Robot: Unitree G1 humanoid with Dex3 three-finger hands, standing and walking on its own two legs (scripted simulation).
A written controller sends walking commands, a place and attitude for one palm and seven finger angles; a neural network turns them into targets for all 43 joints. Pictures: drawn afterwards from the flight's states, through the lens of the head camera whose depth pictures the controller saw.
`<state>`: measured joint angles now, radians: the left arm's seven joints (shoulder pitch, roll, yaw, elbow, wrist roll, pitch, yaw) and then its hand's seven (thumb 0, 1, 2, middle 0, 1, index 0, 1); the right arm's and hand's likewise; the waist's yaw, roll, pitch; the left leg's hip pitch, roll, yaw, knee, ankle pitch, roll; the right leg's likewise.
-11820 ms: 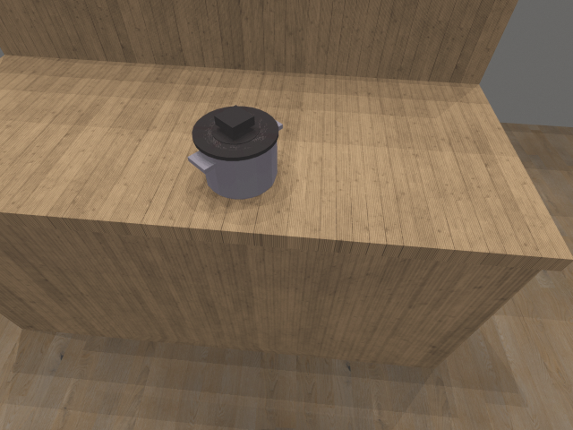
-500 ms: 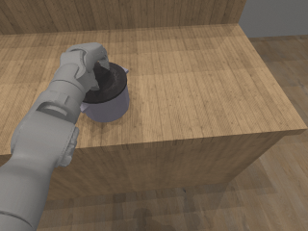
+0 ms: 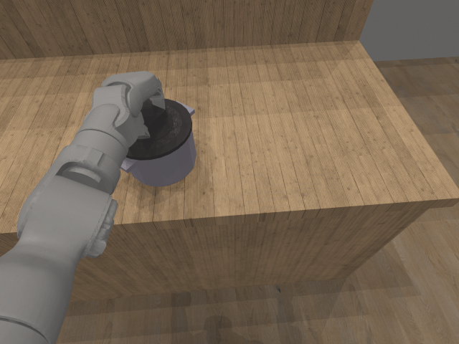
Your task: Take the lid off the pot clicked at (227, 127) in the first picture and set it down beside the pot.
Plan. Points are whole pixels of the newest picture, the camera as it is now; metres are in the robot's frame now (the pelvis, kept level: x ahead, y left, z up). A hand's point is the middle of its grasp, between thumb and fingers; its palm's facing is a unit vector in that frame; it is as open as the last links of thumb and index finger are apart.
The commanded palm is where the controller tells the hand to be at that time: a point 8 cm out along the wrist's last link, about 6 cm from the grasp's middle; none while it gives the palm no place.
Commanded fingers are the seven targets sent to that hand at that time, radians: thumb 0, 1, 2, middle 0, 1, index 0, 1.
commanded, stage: lift the lid straight up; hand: left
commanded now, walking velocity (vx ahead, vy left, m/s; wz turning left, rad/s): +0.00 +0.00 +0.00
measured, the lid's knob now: (147, 117) +0.52 +0.11 +0.10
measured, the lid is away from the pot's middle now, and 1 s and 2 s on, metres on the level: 0.01 0.01 0.01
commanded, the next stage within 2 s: none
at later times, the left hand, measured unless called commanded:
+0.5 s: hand (137, 110) +0.49 +0.12 +0.14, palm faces -0.36 -0.03 -0.93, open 8.8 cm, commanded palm +0.50 +0.11 +0.22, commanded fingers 0.00 0.48 1.05 -0.88 -1.13 -0.74 -1.05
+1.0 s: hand (133, 91) +0.49 +0.11 +0.18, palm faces -0.35 -0.04 -0.94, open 8.8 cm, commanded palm +0.50 +0.11 +0.26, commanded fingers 0.00 0.48 1.05 -0.88 -1.13 -0.74 -1.05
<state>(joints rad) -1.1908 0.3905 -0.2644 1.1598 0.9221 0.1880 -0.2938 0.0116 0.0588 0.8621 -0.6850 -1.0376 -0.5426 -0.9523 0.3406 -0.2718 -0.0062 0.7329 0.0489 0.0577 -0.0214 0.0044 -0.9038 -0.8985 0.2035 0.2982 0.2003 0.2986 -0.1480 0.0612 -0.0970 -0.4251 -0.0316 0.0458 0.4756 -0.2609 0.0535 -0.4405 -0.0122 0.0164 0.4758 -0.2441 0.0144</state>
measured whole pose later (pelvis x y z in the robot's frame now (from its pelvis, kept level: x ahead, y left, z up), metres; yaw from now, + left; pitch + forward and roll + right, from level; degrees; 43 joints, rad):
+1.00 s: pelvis -0.01 -0.01 +0.00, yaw +1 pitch +10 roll +0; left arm -1.32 0.40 -0.28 1.16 0.94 0.25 -0.40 0.00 0.14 0.89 -0.82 -1.09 -0.52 -0.90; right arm 0.33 -0.29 0.00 0.73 0.05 -0.01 -0.04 0.01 -0.90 -0.90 0.20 0.30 0.20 0.30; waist -0.15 0.07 -0.07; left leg -0.37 -0.04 0.03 0.43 -0.22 0.05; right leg -0.39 -0.02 0.00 0.45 -0.23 0.01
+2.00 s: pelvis -0.01 +0.00 +0.01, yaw +2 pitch +9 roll +0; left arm -1.52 0.42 -0.30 1.20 0.95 0.31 -0.52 0.00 0.14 0.89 -0.83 -1.09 -0.52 -0.90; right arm 0.31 -0.28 0.01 0.74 0.04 -0.02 -0.02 0.01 -0.90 -0.90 0.20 0.30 0.20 0.30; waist -0.13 0.05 -0.07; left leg -0.35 -0.06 0.01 0.41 -0.21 0.06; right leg -0.37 -0.03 -0.01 0.43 -0.22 0.02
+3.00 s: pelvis +0.00 +0.01 +0.01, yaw +2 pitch +10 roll -1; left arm -1.42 0.63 -0.27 1.11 0.98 0.17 -0.55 0.00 0.14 0.89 -0.84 -1.10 -0.52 -0.90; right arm 0.30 -0.29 0.01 0.72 0.06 0.03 -0.05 0.00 -0.90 -0.90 0.20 0.30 0.20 0.30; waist -0.13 0.03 -0.06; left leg -0.36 -0.05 0.00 0.42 -0.23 0.06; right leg -0.34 -0.02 -0.02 0.38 -0.20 0.02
